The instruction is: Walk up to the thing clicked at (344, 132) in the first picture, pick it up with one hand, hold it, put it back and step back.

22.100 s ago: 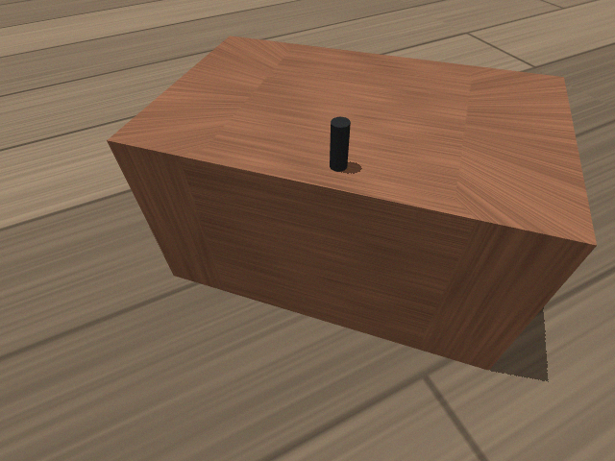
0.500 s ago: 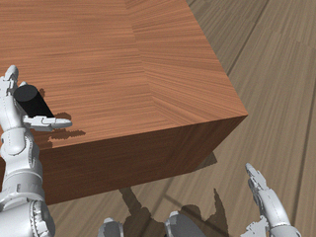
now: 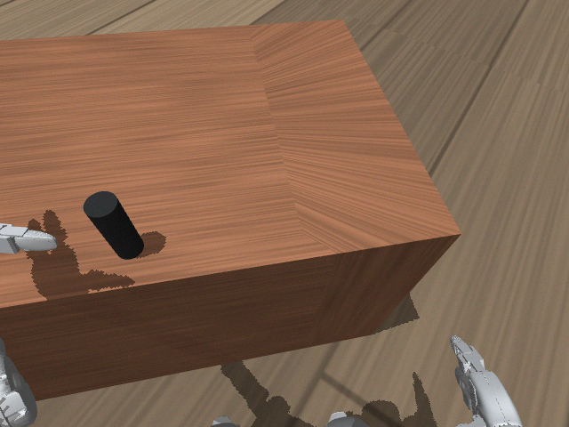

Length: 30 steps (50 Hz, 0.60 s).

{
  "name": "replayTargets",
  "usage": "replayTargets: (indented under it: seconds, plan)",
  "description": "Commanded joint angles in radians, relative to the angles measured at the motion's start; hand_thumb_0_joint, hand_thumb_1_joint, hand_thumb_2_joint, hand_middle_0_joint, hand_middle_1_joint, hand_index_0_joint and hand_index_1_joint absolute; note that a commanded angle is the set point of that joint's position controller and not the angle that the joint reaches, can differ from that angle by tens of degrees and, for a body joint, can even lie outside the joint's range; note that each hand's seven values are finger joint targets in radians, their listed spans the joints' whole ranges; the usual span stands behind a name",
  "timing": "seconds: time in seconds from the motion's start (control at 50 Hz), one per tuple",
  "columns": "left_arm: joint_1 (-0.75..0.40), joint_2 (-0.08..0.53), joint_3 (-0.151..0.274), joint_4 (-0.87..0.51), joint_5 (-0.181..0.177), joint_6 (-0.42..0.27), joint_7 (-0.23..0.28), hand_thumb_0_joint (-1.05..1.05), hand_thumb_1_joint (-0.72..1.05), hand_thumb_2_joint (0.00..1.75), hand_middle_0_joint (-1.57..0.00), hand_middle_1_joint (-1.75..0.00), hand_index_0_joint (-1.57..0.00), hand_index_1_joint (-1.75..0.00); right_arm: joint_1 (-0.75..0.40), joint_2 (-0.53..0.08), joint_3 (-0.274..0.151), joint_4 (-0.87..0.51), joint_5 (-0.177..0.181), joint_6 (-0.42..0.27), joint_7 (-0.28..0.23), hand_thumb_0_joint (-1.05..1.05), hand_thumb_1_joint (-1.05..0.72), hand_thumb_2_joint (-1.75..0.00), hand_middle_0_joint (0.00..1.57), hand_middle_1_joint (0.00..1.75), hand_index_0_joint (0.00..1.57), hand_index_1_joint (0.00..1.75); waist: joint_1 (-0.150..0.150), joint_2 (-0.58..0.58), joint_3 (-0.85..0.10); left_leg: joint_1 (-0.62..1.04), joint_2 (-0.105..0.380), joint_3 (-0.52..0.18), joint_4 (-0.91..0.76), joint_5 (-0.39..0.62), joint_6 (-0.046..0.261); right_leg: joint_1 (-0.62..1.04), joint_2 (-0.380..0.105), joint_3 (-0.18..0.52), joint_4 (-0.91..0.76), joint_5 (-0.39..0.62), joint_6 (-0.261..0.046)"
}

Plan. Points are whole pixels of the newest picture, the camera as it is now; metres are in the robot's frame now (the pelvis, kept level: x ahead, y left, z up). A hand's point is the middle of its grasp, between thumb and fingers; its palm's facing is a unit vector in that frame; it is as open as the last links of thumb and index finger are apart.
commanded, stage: sink last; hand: left
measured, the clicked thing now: (116, 228) +0.44 +0.23 +0.00
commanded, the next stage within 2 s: home in 1.10 s
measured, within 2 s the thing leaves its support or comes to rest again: neither
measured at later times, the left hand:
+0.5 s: hand (20, 331) +0.27 +0.28 +0.07, palm faces +0.32 -0.88 -0.36, open 17.4 cm
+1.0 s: hand out of the picture +0.15 +0.24 +0.09, palm faces +0.36 -0.84 -0.40, open 17.3 cm
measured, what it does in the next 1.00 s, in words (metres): stands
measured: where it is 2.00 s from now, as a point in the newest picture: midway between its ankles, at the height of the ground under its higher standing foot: outside the picture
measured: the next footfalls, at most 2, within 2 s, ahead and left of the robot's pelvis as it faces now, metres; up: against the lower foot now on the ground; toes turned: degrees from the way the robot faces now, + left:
none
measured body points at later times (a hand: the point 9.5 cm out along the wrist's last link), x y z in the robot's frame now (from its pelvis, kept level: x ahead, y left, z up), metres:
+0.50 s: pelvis +0.02 +0.00 +0.02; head +0.03 +0.00 +0.47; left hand +0.25 +0.33 +0.09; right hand +0.18 -0.26 -0.01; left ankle +0.02 +0.12 -0.68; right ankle -0.01 -0.15 -0.68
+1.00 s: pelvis -0.02 -0.03 +0.01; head -0.02 -0.05 +0.46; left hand +0.12 +0.28 +0.11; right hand +0.15 -0.29 -0.03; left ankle +0.02 +0.12 -0.68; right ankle -0.01 -0.15 -0.68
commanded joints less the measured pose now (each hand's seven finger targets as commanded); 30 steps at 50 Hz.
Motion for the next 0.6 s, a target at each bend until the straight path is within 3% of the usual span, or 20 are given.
replayTargets:
  seconds: [0.0, 0.02, 0.04, 0.1, 0.16, 0.18, 0.22, 0.26, 0.32, 0.34, 0.38, 0.4, 0.44, 0.48, 0.5, 0.54, 0.58]
  plan:
    - [-0.354, 0.495, 0.092, -0.25, 0.025, -0.035, 0.093, 0.0, -0.6, 0.04, -0.07, -0.04, -0.06, -0.05, -0.035, -0.19, -0.12, -0.176, 0.015, -0.03, -0.023, 0.0, 0.5, -0.07, 0.05, 0.05, 0.05, 0.05, 0.028, 0.078, -0.433, 0.369, -0.022, 0.017, -0.138, 0.368, 0.017, 0.214, 0.017, -0.039, -0.129, 0.365, -0.037]
    - [-0.334, 0.467, 0.071, -0.236, 0.03, -0.03, 0.101, 0.0, -0.57, 0.03, -0.07, -0.04, -0.06, -0.05, -0.039, -0.172, -0.1, -0.163, 0.017, -0.026, -0.023, 0.0, 0.5, -0.07, 0.05, 0.05, 0.05, 0.05, 0.042, 0.103, -0.418, 0.366, -0.027, 0.022, -0.143, 0.375, 0.014, 0.216, 0.011, -0.033, -0.131, 0.368, -0.04]
    - [-0.318, 0.456, 0.056, -0.232, 0.032, -0.026, 0.11, 0.0, -0.57, 0.03, -0.07, -0.03, -0.06, -0.04, -0.036, -0.167, -0.091, -0.166, 0.021, -0.025, -0.022, 0.0, 0.51, -0.07, 0.05, 0.05, 0.05, 0.05, 0.038, 0.122, -0.401, 0.392, -0.026, 0.022, -0.152, 0.382, 0.012, 0.208, 0.012, -0.035, -0.138, 0.366, -0.042]
    - [-0.25, 0.344, -0.013, -0.223, 0.036, -0.004, 0.132, 0.0, -0.55, 0.04, -0.06, -0.03, -0.05, -0.04, -0.019, -0.134, -0.069, -0.091, 0.019, -0.032, -0.019, 0.0, 0.49, -0.07, 0.05, 0.05, 0.05, 0.05, 0.04, 0.169, -0.339, 0.433, -0.023, 0.024, -0.173, 0.398, 0.006, 0.157, 0.014, -0.045, -0.157, 0.344, -0.046]
    - [-0.142, 0.293, -0.042, -0.296, 0.035, 0.018, 0.152, 0.0, -0.55, 0.03, -0.06, -0.03, -0.05, -0.03, -0.034, -0.178, -0.103, -0.144, 0.022, -0.048, -0.023, 0.0, 0.51, -0.07, 0.05, 0.05, 0.05, 0.05, 0.046, 0.166, -0.344, 0.477, -0.017, 0.021, -0.205, 0.362, -0.004, 0.171, 0.018, -0.056, -0.177, 0.31, -0.051]
    - [-0.104, 0.248, -0.072, -0.301, 0.033, 0.027, 0.153, 0.0, -0.54, 0.03, -0.06, -0.03, -0.06, -0.03, -0.009, -0.16, -0.087, -0.117, 0.023, -0.049, -0.022, 0.0, 0.51, -0.07, 0.05, 0.05, 0.05, 0.05, 0.05, 0.189, -0.33, 0.495, -0.015, 0.018, -0.209, 0.372, -0.008, 0.156, 0.019, -0.062, -0.177, 0.305, -0.055]
    - [0.017, 0.171, -0.116, -0.401, 0.014, 0.042, 0.156, 0.0, -0.55, 0.03, -0.06, -0.03, -0.06, -0.04, 0.031, -0.183, -0.121, -0.096, 0.03, -0.056, -0.029, 0.0, 0.5, -0.07, 0.05, 0.05, 0.05, 0.05, 0.051, 0.174, -0.286, 0.515, -0.006, 0.012, -0.23, 0.38, -0.016, 0.143, 0.026, -0.079, -0.185, 0.29, -0.058]
    - [0.145, 0.16, -0.102, -0.583, -0.003, 0.054, 0.163, 0.0, -0.55, 0.03, -0.07, -0.04, -0.07, -0.04, 0.048, -0.173, -0.124, -0.08, 0.037, -0.06, -0.029, 0.0, 0.49, -0.07, 0.05, 0.05, 0.05, 0.05, 0.083, 0.165, -0.298, 0.522, -0.008, 0.013, -0.229, 0.424, -0.015, 0.18, 0.021, -0.085, -0.184, 0.32, -0.057]
    - [0.387, 0.077, -0.116, -0.894, -0.034, 0.07, 0.172, 0.0, -0.53, 0.02, -0.07, -0.04, -0.06, -0.04, 0.024, -0.15, -0.112, -0.14, 0.049, -0.064, -0.029, 0.0, 0.49, -0.07, 0.05, 0.05, 0.05, 0.05, 0.116, 0.126, -0.27, 0.492, -0.01, 0.017, -0.238, 0.449, -0.014, 0.242, 0.018, -0.093, -0.172, 0.349, -0.056]
    - [0.495, 0.076, -0.091, -0.957, -0.043, 0.077, 0.183, 0.0, -0.53, 0.02, -0.07, -0.04, -0.06, -0.04, 0.026, -0.158, -0.13, -0.116, 0.052, -0.062, -0.036, 0.0, 0.5, -0.07, 0.06, 0.05, 0.05, 0.05, 0.132, 0.13, -0.239, 0.473, -0.014, 0.019, -0.242, 0.446, -0.015, 0.252, 0.017, -0.094, -0.17, 0.342, -0.057]
    - [0.595, 0.043, -0.091, -1.137, -0.056, 0.084, 0.199, 0.0, -0.53, 0.02, -0.06, -0.04, -0.06, -0.04, -0.007, -0.157, -0.133, -0.169, 0.059, -0.06, -0.048, 0.0, 0.52, -0.06, 0.06, 0.05, 0.05, 0.05, 0.128, 0.086, -0.178, 0.445, -0.022, 0.026, -0.258, 0.373, -0.011, 0.266, 0.015, -0.087, -0.187, 0.318, -0.051]
    - [0.629, 0.047, -0.067, -1.217, -0.061, 0.083, 0.21, 0.0, -0.52, 0.02, -0.06, -0.04, -0.06, -0.04, -0.009, -0.188, -0.176, -0.193, 0.061, -0.059, -0.06, 0.0, 0.52, -0.06, 0.06, 0.05, 0.05, 0.05, 0.12, 0.069, -0.175, 0.445, -0.023, 0.028, -0.262, 0.354, -0.011, 0.281, 0.012, -0.08, -0.19, 0.316, -0.049]
    - [0.708, 0.039, -0.045, -1.284, -0.067, 0.085, 0.225, 0.0, -0.51, 0.02, -0.05, -0.04, -0.05, -0.04, 0.006, -0.199, -0.211, -0.164, 0.061, -0.058, -0.079, 0.0, 0.53, -0.05, 0.06, 0.05, 0.05, 0.05, 0.115, 0.087, -0.137, 0.44, -0.027, 0.035, -0.266, 0.326, -0.012, 0.282, 0.01, -0.07, -0.193, 0.304, -0.044]
    - [0.798, -0.006, -0.048, -1.363, -0.075, 0.085, 0.234, 0.0, -0.5, 0.02, -0.05, -0.04, -0.05, -0.04, 0.01, -0.185, -0.224, -0.157, 0.06, -0.061, -0.094, 0.0, 0.54, -0.05, 0.06, 0.05, 0.05, 0.05, 0.117, 0.085, -0.136, 0.44, -0.03, 0.042, -0.255, 0.33, -0.009, 0.277, 0.006, -0.065, -0.186, 0.315, -0.04]
    - [0.878, -0.056, -0.07, -1.353, -0.077, 0.091, 0.233, 0.0, -0.51, 0.02, -0.05, -0.04, -0.05, -0.04, 0.039, -0.159, -0.202, -0.125, 0.058, -0.059, -0.096, 0.0, 0.54, -0.05, 0.06, 0.05, 0.05, 0.05, 0.119, 0.076, -0.095, 0.427, -0.03, 0.043, -0.257, 0.314, -0.007, 0.263, 0.007, -0.067, -0.184, 0.3, -0.039]
    - [0.955, -0.098, -0.086, -1.466, -0.084, 0.087, 0.23, 0.0, -0.5, 0.02, -0.05, -0.04, -0.05, -0.04, 0.058, -0.118, -0.18, -0.143, 0.052, -0.066, -0.097, 0.0, 0.52, -0.05, 0.06, 0.05, 0.05, 0.05, 0.131, 0.093, -0.112, 0.43, -0.031, 0.044, -0.244, 0.346, -0.006, 0.275, 0.003, -0.069, -0.171, 0.319, -0.041]
    - [1.043, -0.186, -0.172, -1.545, -0.085, 0.084, 0.214, 0.0, -0.52, 0.02, -0.05, -0.04, -0.05, -0.04, 0.073, -0.06, -0.125, -0.148, 0.052, -0.075, -0.088, 0.0, 0.53, -0.05, 0.06, 0.05, 0.05, 0.05, 0.131, 0.101, -0.068, 0.418, -0.031, 0.046, -0.242, 0.328, -0.005, 0.25, 0.003, -0.076, -0.166, 0.298, -0.042]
